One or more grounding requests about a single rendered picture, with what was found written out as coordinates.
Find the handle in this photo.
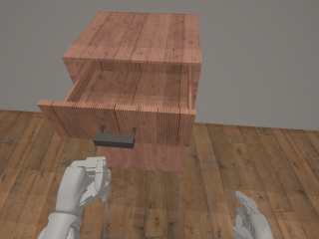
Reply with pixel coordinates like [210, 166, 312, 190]
[93, 124, 137, 149]

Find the left robot forearm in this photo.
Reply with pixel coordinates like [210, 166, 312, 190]
[37, 211, 83, 239]

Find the drawer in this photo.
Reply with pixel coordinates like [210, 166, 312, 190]
[37, 61, 196, 147]

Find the left robot hand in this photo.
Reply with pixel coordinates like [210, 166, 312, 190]
[55, 156, 112, 216]

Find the cabinet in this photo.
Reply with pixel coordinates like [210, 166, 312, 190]
[62, 11, 202, 173]

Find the right robot hand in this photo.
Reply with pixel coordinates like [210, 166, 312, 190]
[232, 190, 274, 239]

